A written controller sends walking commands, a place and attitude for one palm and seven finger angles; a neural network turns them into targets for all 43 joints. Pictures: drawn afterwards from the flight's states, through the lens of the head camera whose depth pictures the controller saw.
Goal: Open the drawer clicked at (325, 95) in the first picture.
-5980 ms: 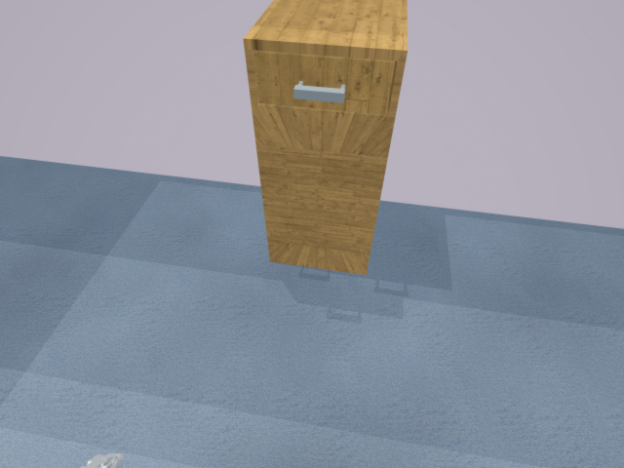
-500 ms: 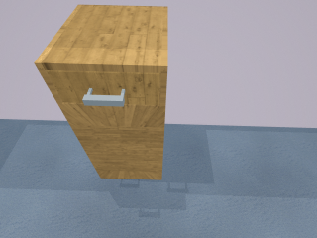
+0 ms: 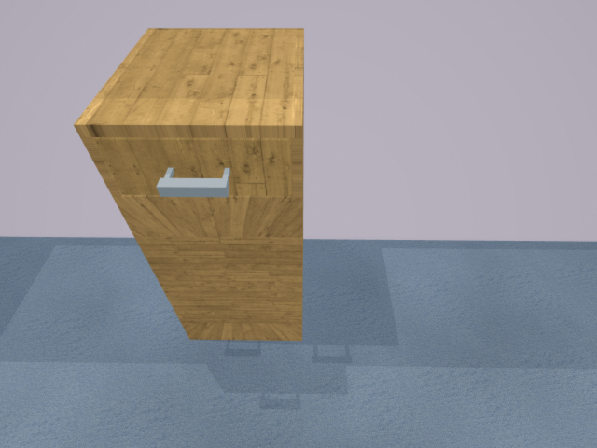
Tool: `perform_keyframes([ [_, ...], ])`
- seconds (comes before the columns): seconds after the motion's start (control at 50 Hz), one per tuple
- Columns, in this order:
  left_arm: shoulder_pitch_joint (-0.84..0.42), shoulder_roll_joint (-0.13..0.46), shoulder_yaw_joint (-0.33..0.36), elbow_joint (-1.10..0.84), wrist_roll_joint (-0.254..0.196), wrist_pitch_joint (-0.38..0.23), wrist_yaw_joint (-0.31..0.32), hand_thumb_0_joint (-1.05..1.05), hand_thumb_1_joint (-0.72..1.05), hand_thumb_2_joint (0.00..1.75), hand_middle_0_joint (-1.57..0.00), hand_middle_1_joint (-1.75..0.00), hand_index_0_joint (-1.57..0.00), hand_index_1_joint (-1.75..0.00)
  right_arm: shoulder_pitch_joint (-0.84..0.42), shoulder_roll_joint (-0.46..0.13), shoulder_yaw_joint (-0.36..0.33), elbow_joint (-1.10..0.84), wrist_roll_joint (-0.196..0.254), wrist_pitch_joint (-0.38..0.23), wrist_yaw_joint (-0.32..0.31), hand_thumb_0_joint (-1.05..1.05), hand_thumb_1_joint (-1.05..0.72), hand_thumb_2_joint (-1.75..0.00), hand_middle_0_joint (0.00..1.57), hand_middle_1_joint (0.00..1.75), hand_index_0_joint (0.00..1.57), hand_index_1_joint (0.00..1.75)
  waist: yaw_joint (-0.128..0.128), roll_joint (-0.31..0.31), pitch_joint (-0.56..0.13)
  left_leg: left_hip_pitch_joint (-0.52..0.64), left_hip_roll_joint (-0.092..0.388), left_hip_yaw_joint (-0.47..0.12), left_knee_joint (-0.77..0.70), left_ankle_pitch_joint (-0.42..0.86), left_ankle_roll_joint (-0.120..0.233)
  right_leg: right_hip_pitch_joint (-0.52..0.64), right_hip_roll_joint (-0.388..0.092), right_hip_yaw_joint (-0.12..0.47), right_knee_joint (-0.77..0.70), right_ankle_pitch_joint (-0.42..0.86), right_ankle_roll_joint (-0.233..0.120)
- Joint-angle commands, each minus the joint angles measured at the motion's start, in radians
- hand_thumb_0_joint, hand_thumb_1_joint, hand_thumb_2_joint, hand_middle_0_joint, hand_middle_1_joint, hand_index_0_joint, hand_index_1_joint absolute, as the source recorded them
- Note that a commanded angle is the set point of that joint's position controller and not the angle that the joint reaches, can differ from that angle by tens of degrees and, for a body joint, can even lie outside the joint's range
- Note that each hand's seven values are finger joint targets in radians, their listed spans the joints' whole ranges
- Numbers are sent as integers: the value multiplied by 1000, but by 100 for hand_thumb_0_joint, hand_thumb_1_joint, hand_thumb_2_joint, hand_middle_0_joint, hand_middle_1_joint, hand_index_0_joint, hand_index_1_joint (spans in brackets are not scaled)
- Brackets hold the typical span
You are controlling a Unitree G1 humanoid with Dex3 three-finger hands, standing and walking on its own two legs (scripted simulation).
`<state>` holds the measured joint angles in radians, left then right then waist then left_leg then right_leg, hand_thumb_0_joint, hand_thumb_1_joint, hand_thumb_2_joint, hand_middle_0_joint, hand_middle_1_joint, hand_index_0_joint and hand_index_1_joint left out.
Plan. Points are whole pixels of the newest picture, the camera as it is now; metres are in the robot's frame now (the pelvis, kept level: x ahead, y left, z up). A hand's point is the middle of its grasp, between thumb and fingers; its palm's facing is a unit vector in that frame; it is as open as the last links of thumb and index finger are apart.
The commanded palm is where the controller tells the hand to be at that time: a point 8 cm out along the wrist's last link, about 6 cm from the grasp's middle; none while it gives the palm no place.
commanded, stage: come to a stop and stand still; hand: left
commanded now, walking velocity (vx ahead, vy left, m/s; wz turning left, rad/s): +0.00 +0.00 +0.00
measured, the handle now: (196, 179) +0.57 +0.23 +0.02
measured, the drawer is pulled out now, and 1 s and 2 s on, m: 0.00 0.00 0.00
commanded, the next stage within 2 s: look again from close up in 0.20 s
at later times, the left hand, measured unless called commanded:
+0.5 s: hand out of the picture -0.04 +0.17 -0.18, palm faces +0.06 -0.99 -0.16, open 7.4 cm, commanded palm none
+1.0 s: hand out of the picture -0.06 +0.19 -0.18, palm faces +0.08 -0.98 -0.17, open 7.4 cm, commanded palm none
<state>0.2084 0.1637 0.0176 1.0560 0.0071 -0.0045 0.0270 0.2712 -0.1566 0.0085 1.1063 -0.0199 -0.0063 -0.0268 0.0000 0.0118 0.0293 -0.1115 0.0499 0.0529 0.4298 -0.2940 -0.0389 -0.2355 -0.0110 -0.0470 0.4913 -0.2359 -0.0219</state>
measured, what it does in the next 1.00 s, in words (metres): stands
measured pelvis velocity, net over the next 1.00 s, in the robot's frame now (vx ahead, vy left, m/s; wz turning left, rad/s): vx -0.04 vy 0.03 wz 0.02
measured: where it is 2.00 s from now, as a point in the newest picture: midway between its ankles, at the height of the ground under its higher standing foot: outside the picture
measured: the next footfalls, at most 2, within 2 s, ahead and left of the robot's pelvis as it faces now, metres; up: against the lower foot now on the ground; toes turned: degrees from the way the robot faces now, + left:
left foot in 1.62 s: +0.10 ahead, +0.13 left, +0.00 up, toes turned +6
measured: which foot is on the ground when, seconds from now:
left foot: down 0.00-1.00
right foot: down 0.00-1.00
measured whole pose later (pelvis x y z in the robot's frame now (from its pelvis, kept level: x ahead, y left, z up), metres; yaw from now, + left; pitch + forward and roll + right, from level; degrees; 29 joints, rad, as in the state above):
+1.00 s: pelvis -0.04 +0.03 +0.00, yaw +1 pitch -2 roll +0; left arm 0.38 0.12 0.02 1.08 0.02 0.00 0.02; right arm 0.37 -0.15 0.01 1.07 -0.03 0.00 -0.01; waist 0.00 0.01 -0.01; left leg -0.19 0.00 0.05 0.51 -0.29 0.02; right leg -0.29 -0.06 -0.04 0.53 -0.24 0.01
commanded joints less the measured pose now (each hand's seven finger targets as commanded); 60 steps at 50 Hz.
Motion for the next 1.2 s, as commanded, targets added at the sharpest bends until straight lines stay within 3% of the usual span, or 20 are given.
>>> perform_keyframes([
  [0.0, 76, 100, 9, -17, 4, -11, -1, 0, 90, 90, -20, -30, -20, -30, 79, -72, -13, -13, 1, -14, -3, 0, -90, -90, 20, 30, 20, 30, 5, -21, 59, -98, 45, -50, -97, 48, 54, 14, -86, 118, -154, -5, -18],
  [0.08, 91, 100, 8, -8, 1, -16, -2, 0, 90, 90, -20, -30, -20, -30, 110, -65, -9, -1, 1, -16, -3, 0, -90, -90, 20, 30, 20, 30, 4, -26, 38, -105, 43, -47, -93, 55, 52, 37, -90, 116, -160, -4, -22],
  [0.26, 143, 68, 3, 24, 2, -16, 0, 0, 90, 90, -20, -30, -20, -30, 157, -39, -5, 20, 3, -14, -6, 0, -90, -90, 20, 30, 20, 30, 2, -28, 67, -126, 40, -47, -95, 18, 54, 10, -82, 114, -165, -56, -22],
  [0.28, 235, 103, -1, 69, 12, -43, 45, 0, 90, 90, -20, -30, -20, -30, -6, -95, -19, -43, 7, -29, 5, 0, -90, -90, 20, 30, 20, 30, 58, -7, 68, -188, 53, 7, 124, 57, 15, 43, -163, 163, -95, 491, -1],
  [0.3, 209, 150, -3, 69, 3, -52, 32, 0, 90, 90, -20, -30, -20, -30, 21, -63, -17, -87, 24, -15, 8, 0, -90, -90, 20, 30, 20, 30, -9, -66, -5, -129, 37, -2, 117, 18, 17, 55, -214, 171, -116, 545, -33],
  [0.32, 185, 134, 7, 34, 4, -52, 30, 0, 90, 90, -20, -30, -20, -30, 143, -33, -16, -83, 13, -11, 4, 0, -90, -90, 20, 30, 20, 30, -41, -96, -158, -88, 9, -16, 108, -65, 31, 114, -218, 187, -97, 366, -52],
  [0.34, 144, 119, 6, 20, 5, -44, 26, 0, 90, 90, -20, -30, -20, -30, 149, -36, -16, -69, 9, -14, 3, 0, -90, -90, 20, 30, 20, 30, -41, -78, -155, -78, 1, -14, 76, -12, 39, 95, -186, 152, -89, 273, -57],
  [0.4, 127, 79, 2, 13, 5, -20, 17, 0, 90, 90, -20, -30, -20, -30, 142, -46, -15, -65, 4, -14, 3, 0, -90, -90, 20, 30, 20, 30, -26, 38, 41, -144, 45, -59, 9, 75, 54, -46, -101, 87, -90, -30, -29],
  [0.42, 141, 68, -1, 15, 6, -18, 14, 0, 90, 90, -20, -30, -20, -30, 134, -50, -14, -71, 3, -15, 1, 0, -90, -90, 20, 30, 20, 30, -16, 45, 69, -183, 51, -72, -10, 68, 58, -38, -91, 84, -88, -26, -23],
  [0.48, 157, 54, -4, 16, 5, -16, 11, 0, 90, 90, -20, -30, -20, -30, 129, -66, -16, -85, 5, -18, -1, 0, -90, -90, 20, 30, 20, 30, -8, -20, 93, -231, 46, -90, -51, 5, 65, -10, -84, 81, -85, -23, -14],
  [0.54, 169, 51, -5, 7, 7, -8, 9, 0, 90, 90, -20, -30, -20, -30, 125, -84, -17, -91, 2, -19, -1, 0, -90, -90, 20, 30, 20, 30, -1, 36, 105, -273, 58, -121, -111, -92, 71, 12, -73, 62, -60, -5, -7],
  [0.58, 176, 52, -4, 2, 9, -8, 7, 0, 90, 90, -20, -30, -20, -30, 114, -87, -19, -95, 2, -17, 0, 0, -90, -90, 20, 30, 20, 30, 4, 6, 119, -292, 51, -124, -122, -125, 72, 16, -76, 63, -67, -7, -5],
  [0.62, 179, 53, -3, -4, 11, -6, 6, 0, 90, 90, -20, -30, -20, -30, 116, -94, -22, -96, 0, -17, 2, 0, -90, -90, 20, 30, 20, 30, 5, 25, 112, -298, 56, -134, -142, -156, 75, 23, -73, 54, -60, -6, -1],
  [0.68, 187, 54, -2, -11, 10, -9, 5, 0, 90, 90, -20, -30, -20, -30, 115, -97, -21, -98, 0, -18, 2, 0, -90, -90, 20, 30, 20, 30, 4, -4, 97, -281, 47, -126, -131, -130, 76, 26, -80, 64, -74, 1, 0],
  [0.84, 195, 52, 1, -12, 10, -11, 4, 0, 90, 90, -20, -30, -20, -30, 128, -92, -20, -84, 1, -17, 3, 0, -90, -90, 20, 30, 20, 30, 0, 0, 86, -265, 44, -122, -132, -135, 76, 14, -84, 70, -87, -18, 2],
  [0.9, 207, 52, 9, -9, 17, -8, -1, 0, 90, 90, -20, -30, -20, -30, 146, -105, -24, -74, -6, -10, 3, 0, -90, -90, 20, 30, 20, 30, -1, -5, 81, -270, 53, -124, -139, -298, 87, -10, -67, 57, -63, -194, -4],
  [0.96, 230, 38, 17, -16, 23, -8, -10, 0, 90, 90, -20, -30, -20, -30, 130, -108, -31, -82, -11, -9, 5, 0, -90, -90, 20, 30, 20, 30, 9, 10, 121, -312, 68, -143, -149, -376, 108, -35, -47, 54, -29, -238, -15],
  [1.06, 267, 38, 28, -13, 20, -23, -18, 0, 90, 90, -20, -30, -20, -30, 132, -79, -32, -85, -8, -21, 7, 0, -90, -90, 20, 30, 20, 30, 15, -26, 133, -306, 35, -103, -53, -299, 110, -52, -72, 134, -65, -267, -47],
  [1.14, 298, 71, 40, 2, 14, -33, -12, 0, 90, 90, -20, -30, -20, -30, 157, -32, -24, -80, -5, -34, 10, 0, -90, -90, 20, 30, 20, 30, 12, -165, 101, -304, -45, 2, 140, -164, 92, -22, -154, 261, -165, -338, -97],
  [1.18, 311, 77, 48, 10, 13, -37, -7, 0, 90, 90, -20, -30, -20, -30, 157, -16, -19, -79, -3, -41, 11, 0, -90, -90, 20, 30, 20, 30, 4, -180, 80, -265, -48, 33, 171, -112, 91, -27, -197, 296, -193, -285, -126],
])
